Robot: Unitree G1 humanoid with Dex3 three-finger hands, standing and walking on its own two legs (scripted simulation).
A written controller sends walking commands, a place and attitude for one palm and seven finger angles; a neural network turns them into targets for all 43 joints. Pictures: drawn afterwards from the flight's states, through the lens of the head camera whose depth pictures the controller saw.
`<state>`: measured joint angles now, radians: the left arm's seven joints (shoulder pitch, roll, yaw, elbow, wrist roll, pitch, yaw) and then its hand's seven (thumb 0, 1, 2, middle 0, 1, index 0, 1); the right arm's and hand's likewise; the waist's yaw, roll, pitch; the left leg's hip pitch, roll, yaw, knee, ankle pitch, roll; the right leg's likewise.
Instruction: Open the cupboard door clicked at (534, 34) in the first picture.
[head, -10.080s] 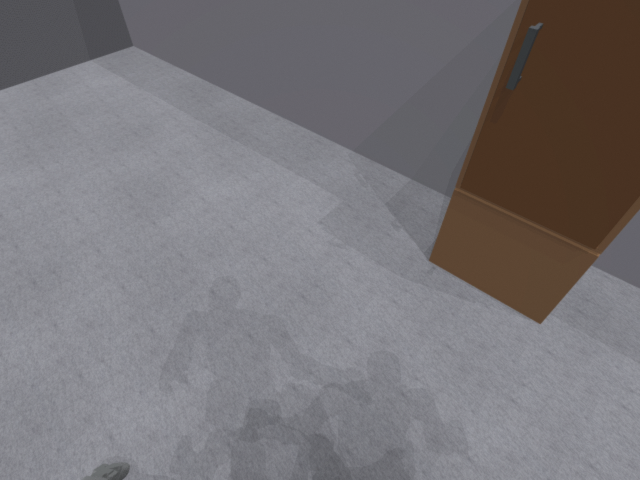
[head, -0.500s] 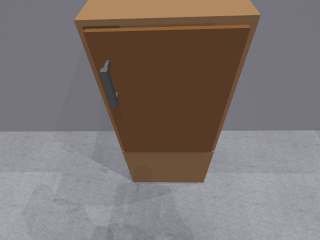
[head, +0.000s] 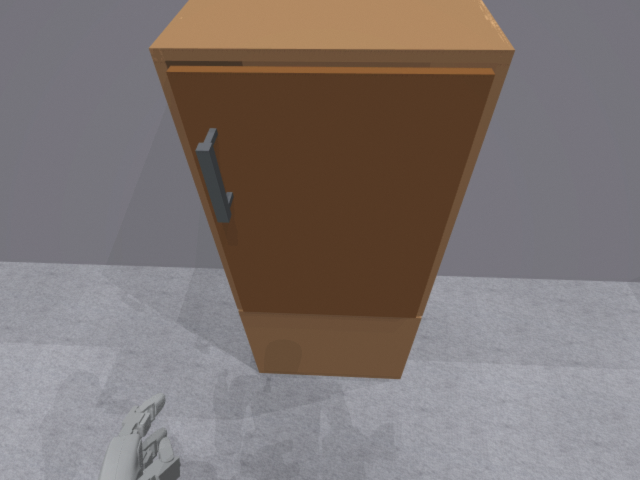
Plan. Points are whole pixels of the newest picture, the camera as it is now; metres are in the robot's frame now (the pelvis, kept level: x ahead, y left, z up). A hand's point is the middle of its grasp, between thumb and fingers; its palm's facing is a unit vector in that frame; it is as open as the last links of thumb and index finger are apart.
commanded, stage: raise the hand with hooked fingers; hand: left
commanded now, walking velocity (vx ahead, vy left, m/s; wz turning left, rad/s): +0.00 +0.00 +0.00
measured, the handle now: (218, 177) +0.51 +0.19 +0.10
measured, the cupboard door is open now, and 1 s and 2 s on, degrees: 0 0 0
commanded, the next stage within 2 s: move the hooked fingers beside the handle in 1.96 s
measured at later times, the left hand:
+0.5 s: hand (152, 435) +0.17 +0.20 +0.01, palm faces +0.00 -1.00 -0.10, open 9.9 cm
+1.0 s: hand (101, 371) +0.22 +0.26 +0.06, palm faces +0.03 -1.00 -0.06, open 12.8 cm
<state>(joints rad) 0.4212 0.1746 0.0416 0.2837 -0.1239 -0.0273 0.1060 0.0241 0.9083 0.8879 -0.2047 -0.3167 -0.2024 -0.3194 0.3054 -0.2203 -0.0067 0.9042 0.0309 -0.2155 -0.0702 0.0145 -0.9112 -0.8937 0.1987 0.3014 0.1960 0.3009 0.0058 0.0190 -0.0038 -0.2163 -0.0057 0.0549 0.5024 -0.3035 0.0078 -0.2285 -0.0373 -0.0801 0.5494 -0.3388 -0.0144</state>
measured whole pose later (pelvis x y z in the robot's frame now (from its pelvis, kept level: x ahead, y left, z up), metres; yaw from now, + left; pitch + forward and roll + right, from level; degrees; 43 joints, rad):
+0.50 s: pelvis -0.05 -0.02 -0.06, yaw +2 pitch +9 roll -2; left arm 0.26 0.28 0.25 0.10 -0.32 -0.47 -0.41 0.01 0.35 0.67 -0.24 -0.65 -0.23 -0.65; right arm 0.18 -0.24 0.03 0.61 0.03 -0.26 -0.08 0.01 -0.90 -0.89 0.20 0.30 0.20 0.30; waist 0.03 0.02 -0.07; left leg -0.72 0.05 -0.04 1.02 -0.46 -0.02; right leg -0.66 -0.01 -0.16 0.98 -0.47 -0.06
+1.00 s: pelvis -0.03 +0.02 -0.02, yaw +0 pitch +5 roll -2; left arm 0.16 0.34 0.33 0.11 -0.33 -0.21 -0.36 0.00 -0.23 0.42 -0.28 -1.02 -0.28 -1.03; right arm 0.26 -0.27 0.03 0.60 0.04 -0.29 -0.09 0.02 -0.90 -0.89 0.20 0.30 0.20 0.30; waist 0.01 0.01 -0.06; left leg -0.50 0.01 0.04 0.80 -0.39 0.04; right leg -0.46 -0.03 -0.09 0.74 -0.37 0.01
